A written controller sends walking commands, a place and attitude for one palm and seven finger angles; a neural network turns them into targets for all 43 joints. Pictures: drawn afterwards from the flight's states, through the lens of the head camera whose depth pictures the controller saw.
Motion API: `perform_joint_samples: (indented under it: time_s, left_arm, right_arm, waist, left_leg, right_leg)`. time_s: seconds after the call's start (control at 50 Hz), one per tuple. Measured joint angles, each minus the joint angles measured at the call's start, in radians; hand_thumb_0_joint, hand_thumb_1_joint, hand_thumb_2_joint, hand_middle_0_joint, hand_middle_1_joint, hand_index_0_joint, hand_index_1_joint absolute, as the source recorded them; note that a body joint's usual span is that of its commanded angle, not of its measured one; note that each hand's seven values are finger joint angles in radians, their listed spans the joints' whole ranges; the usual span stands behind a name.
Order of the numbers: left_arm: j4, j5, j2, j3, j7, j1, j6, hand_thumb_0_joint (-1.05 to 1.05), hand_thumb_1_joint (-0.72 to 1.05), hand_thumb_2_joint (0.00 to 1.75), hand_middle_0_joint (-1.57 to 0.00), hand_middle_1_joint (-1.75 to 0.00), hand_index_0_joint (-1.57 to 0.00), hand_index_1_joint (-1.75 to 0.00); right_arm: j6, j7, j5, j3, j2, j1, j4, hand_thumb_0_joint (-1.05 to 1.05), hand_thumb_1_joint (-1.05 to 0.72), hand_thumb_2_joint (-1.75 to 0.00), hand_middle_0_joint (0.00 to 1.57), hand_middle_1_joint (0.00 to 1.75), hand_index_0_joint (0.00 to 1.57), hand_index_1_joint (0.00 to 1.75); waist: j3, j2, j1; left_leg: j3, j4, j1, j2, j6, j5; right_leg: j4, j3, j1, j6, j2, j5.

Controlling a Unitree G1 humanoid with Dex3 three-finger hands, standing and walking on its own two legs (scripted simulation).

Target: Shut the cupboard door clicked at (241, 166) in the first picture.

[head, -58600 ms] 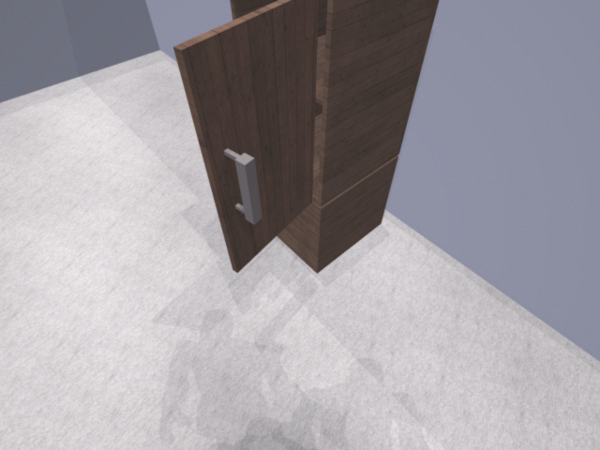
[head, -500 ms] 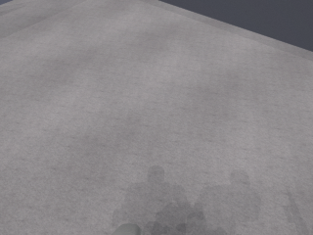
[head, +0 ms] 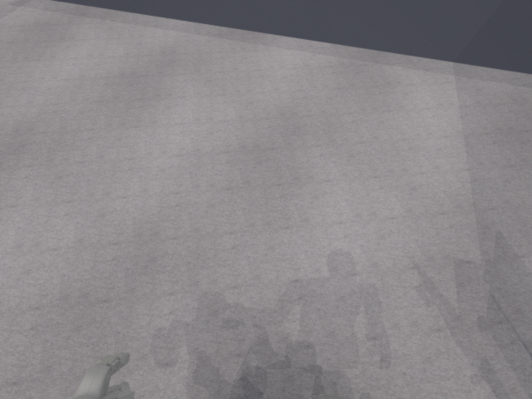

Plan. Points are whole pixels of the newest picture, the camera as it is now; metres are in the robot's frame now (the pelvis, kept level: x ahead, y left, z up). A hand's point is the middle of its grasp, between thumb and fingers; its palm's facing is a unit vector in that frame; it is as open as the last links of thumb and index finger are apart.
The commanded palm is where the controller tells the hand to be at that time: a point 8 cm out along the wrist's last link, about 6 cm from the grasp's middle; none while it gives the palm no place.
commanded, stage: turn to face it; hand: left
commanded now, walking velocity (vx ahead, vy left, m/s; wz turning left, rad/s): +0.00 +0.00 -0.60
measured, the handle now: out of the picture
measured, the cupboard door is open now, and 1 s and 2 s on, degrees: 28 28 28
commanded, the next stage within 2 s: none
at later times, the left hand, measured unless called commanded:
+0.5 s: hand (162, 379) +0.17 +0.19 -0.17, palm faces -0.25 -0.95 -0.19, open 7.4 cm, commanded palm none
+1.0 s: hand (213, 344) +0.22 +0.11 -0.16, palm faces -0.53 -0.81 -0.23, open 7.4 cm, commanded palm none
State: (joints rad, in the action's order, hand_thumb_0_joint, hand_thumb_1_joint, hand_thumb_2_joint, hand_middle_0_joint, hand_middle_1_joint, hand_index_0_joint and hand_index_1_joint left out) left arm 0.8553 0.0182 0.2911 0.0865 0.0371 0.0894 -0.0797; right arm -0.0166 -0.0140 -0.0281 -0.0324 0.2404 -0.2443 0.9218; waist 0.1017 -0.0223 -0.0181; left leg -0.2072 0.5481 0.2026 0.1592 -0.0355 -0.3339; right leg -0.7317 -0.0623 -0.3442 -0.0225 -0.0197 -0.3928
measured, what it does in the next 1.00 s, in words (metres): steps on the spot, turning right: right foot, then left foot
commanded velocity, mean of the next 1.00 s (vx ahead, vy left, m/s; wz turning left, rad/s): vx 0.00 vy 0.00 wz -0.60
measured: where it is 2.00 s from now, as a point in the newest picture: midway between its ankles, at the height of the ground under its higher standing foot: outside the picture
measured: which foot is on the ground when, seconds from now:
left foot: down 0.00-0.04, up 0.06-0.34, down 0.36-0.70, up 0.72-1.00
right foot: up 0.00-0.02, down 0.04-0.36, up 0.38-0.68, down 0.70-1.00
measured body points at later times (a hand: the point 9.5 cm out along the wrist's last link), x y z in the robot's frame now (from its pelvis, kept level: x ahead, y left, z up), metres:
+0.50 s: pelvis +0.03 +0.01 +0.00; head +0.08 +0.03 +0.45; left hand +0.18 +0.24 -0.16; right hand +0.03 -0.25 -0.12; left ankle +0.07 +0.13 -0.74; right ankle -0.04 -0.11 -0.67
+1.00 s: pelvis +0.04 -0.02 +0.00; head +0.09 -0.04 +0.45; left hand +0.25 +0.15 -0.14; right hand -0.03 -0.29 -0.13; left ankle +0.12 +0.09 -0.71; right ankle -0.02 -0.12 -0.74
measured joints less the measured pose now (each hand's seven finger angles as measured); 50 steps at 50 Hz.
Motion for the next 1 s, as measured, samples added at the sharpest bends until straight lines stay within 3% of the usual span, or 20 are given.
perform_joint_samples:
  time_s: [0.04,0.1,0.16,0.22,0.34,0.38,0.44,0.48,0.52,0.64,0.7,0.72,0.76,0.82,0.88,1.0]
  left_arm:
    - [-0.016,0.002,0.003,-0.012,0.002,0.004,0.018,0.01,0.91,0.90,-0.20,-0.30,-0.19,-0.30]
    - [-0.011,0.000,-0.034,-0.027,-0.015,0.003,0.044,0.00,0.91,0.90,-0.20,-0.30,-0.19,-0.30]
    - [-0.006,-0.001,-0.060,-0.038,-0.029,0.027,0.038,0.00,0.91,0.90,-0.20,-0.30,-0.20,-0.30]
    - [0.008,0.003,-0.073,-0.043,-0.031,0.052,0.028,0.00,0.91,0.90,-0.21,-0.30,-0.20,-0.30]
    - [0.025,0.006,-0.073,-0.032,-0.022,0.088,0.010,0.01,0.91,0.90,-0.21,-0.30,-0.20,-0.30]
    - [0.026,-0.002,-0.069,-0.025,-0.020,0.097,-0.001,0.01,0.91,0.90,-0.21,-0.30,-0.20,-0.30]
    - [0.034,0.000,-0.043,-0.010,-0.013,0.088,-0.010,0.01,0.91,0.90,-0.21,-0.30,-0.20,-0.30]
    - [0.037,0.001,-0.030,0.000,-0.006,0.082,-0.011,0.01,0.91,0.90,-0.21,-0.30,-0.20,-0.30]
    - [0.035,-0.001,-0.023,0.005,0.000,0.076,-0.012,0.01,0.91,0.90,-0.20,-0.30,-0.20,-0.30]
    - [0.028,-0.002,-0.025,0.001,0.006,0.063,-0.008,0.01,0.91,0.90,-0.20,-0.30,-0.19,-0.30]
    - [0.015,0.000,-0.023,-0.007,0.008,0.065,0.008,0.01,0.91,0.90,-0.20,-0.30,-0.19,-0.30]
    - [0.015,0.003,-0.025,-0.008,0.004,0.064,0.021,0.01,0.91,0.90,-0.20,-0.30,-0.19,-0.30]
    - [0.020,0.001,-0.045,-0.018,-0.009,0.058,0.034,0.01,0.91,0.90,-0.20,-0.30,-0.20,-0.30]
    - [0.021,0.000,-0.062,-0.026,-0.024,0.068,0.034,0.00,0.91,0.90,-0.20,-0.30,-0.20,-0.30]
    - [0.028,0.003,-0.067,-0.031,-0.029,0.080,0.029,0.00,0.91,0.90,-0.20,-0.30,-0.20,-0.30]
    - [0.035,0.006,-0.062,-0.029,-0.026,0.096,0.023,0.01,0.91,0.90,-0.21,-0.30,-0.20,-0.30]
  right_arm:
    - [-0.006,0.006,0.007,-0.007,0.009,-0.019,-0.001,0.00,-0.90,-0.90,0.21,0.30,0.20,0.30]
    - [-0.037,-0.003,0.015,-0.017,0.043,0.012,0.011,0.00,-0.90,-0.90,0.20,0.30,0.20,0.30]
    - [-0.043,-0.008,0.017,-0.018,0.047,0.043,0.008,0.01,-0.90,-0.90,0.20,0.30,0.20,0.30]
    - [-0.036,-0.002,0.017,-0.013,0.035,0.060,-0.013,0.01,-0.91,-0.90,0.20,0.30,0.19,0.30]
    - [-0.013,0.001,0.022,-0.004,0.005,0.072,-0.050,0.00,-0.91,-0.90,0.20,0.30,0.19,0.30]
    - [0.007,-0.001,0.016,0.002,0.006,0.061,-0.061,0.00,-0.90,-0.90,0.20,0.30,0.20,0.30]
    - [0.015,-0.004,0.003,0.018,-0.019,0.051,-0.060,0.00,-0.90,-0.90,0.20,0.30,0.20,0.30]
    - [0.014,-0.006,-0.001,0.025,-0.031,0.038,-0.057,0.00,-0.90,-0.90,0.20,0.30,0.20,0.30]
    - [0.010,-0.008,-0.002,0.028,-0.036,0.030,-0.052,0.00,-0.90,-0.90,0.20,0.30,0.20,0.30]
    - [0.003,-0.001,-0.001,0.013,-0.022,0.018,-0.034,0.00,-0.90,-0.90,0.21,0.30,0.20,0.30]
    - [-0.007,0.005,0.006,-0.001,-0.004,0.005,-0.028,0.00,-0.90,-0.90,0.21,0.30,0.20,0.30]
    - [-0.014,0.007,0.010,-0.007,0.005,0.007,-0.023,0.00,-0.90,-0.90,0.21,0.30,0.20,0.30]
    - [-0.039,0.000,0.014,-0.017,0.030,0.029,-0.009,0.00,-0.90,-0.90,0.21,0.30,0.20,0.30]
    - [-0.048,-0.004,0.015,-0.023,0.041,0.060,-0.002,0.01,-0.90,-0.90,0.20,0.30,0.20,0.30]
    - [-0.040,0.000,0.014,-0.019,0.036,0.073,-0.015,0.01,-0.91,-0.90,0.20,0.30,0.19,0.30]
    - [-0.025,0.001,0.021,-0.008,0.013,0.092,-0.039,0.01,-0.91,-0.90,0.20,0.30,0.19,0.30]
  waist:
    - [-0.013,0.005,-0.006]
    - [0.008,-0.037,-0.013]
    - [0.015,-0.029,-0.011]
    - [0.008,-0.002,-0.009]
    - [-0.012,0.047,0.011]
    - [-0.028,0.041,0.011]
    - [-0.017,0.066,0.022]
    - [-0.011,0.068,0.026]
    - [-0.005,0.059,0.030]
    - [0.003,0.012,0.019]
    - [-0.007,-0.001,0.012]
    - [-0.010,-0.006,0.015]
    - [0.002,-0.036,0.010]
    - [0.006,-0.033,0.010]
    - [-0.003,-0.010,0.010]
    - [-0.021,0.035,0.026]
  left_leg:
    - [-0.018,0.089,0.033,0.010,-0.015,-0.042]
    - [0.101,0.392,0.158,-0.016,-0.032,-0.202]
    - [0.148,0.552,0.248,-0.056,-0.046,-0.167]
    - [0.155,0.496,0.271,-0.073,-0.055,-0.120]
    - [0.160,0.158,0.172,-0.108,-0.045,-0.022]
    - [0.163,0.039,0.135,-0.099,-0.008,0.069]
    - [0.125,0.071,0.130,-0.080,0.029,0.037]
    - [0.106,0.035,0.100,-0.063,0.028,0.037]
    - [0.086,-0.005,0.071,-0.044,0.021,0.053]
    - [0.017,-0.008,0.032,0.014,-0.004,0.038]
    - [-0.013,0.081,0.051,0.039,-0.029,-0.016]
    - [-0.001,0.157,0.081,0.040,-0.034,-0.081]
    - [0.091,0.353,0.159,0.008,-0.035,-0.186]
    - [0.146,0.538,0.251,-0.046,-0.041,-0.155]
    - [0.153,0.510,0.276,-0.071,-0.050,-0.103]
    - [0.165,0.257,0.210,-0.105,-0.048,-0.077]
  right_leg:
    - [0.157,0.001,0.074,0.026,-0.007,0.117]
    - [0.116,0.019,0.056,0.038,0.020,0.056]
    - [0.156,0.060,0.071,0.033,0.028,0.084]
    - [0.197,0.097,0.084,0.032,0.029,0.109]
    - [0.174,0.171,0.062,0.009,0.042,0.099]
    - [0.103,0.180,0.021,0.005,0.063,0.040]
    - [-0.173,0.134,-0.073,0.004,0.060,-0.123]
    - [-0.301,0.090,-0.112,-0.008,0.047,-0.123]
    - [-0.330,0.052,-0.122,-0.018,0.028,-0.107]
    - [-0.094,-0.004,-0.038,-0.012,0.002,-0.067]
    - [0.128,-0.016,0.058,0.014,0.000,0.087]
    - [0.141,-0.008,0.060,0.026,0.003,0.080]
    - [0.103,0.001,0.043,0.042,0.020,0.059]
    - [0.148,0.035,0.055,0.045,0.030,0.087]
    - [0.203,0.069,0.071,0.046,0.034,0.122]
    - [0.222,0.137,0.071,0.033,0.051,0.132]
